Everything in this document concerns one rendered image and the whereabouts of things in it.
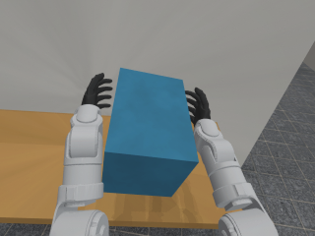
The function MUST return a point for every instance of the carton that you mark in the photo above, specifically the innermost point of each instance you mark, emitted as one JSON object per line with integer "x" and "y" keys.
{"x": 150, "y": 147}

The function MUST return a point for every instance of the robot left hand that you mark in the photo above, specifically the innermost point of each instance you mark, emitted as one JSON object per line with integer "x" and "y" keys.
{"x": 91, "y": 95}

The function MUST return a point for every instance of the robot right upper arm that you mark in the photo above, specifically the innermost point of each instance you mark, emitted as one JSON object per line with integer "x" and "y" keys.
{"x": 248, "y": 222}

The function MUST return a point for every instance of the robot left forearm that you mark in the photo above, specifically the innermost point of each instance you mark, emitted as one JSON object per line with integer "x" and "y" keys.
{"x": 83, "y": 154}

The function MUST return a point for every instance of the table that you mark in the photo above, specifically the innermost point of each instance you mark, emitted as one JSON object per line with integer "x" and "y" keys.
{"x": 32, "y": 148}

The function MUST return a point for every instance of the robot right forearm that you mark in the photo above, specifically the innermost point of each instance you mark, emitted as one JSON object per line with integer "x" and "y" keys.
{"x": 231, "y": 191}

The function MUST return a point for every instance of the robot right hand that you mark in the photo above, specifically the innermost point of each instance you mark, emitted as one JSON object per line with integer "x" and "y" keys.
{"x": 201, "y": 110}

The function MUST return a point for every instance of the robot left upper arm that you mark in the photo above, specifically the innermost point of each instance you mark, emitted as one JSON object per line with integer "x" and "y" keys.
{"x": 87, "y": 222}

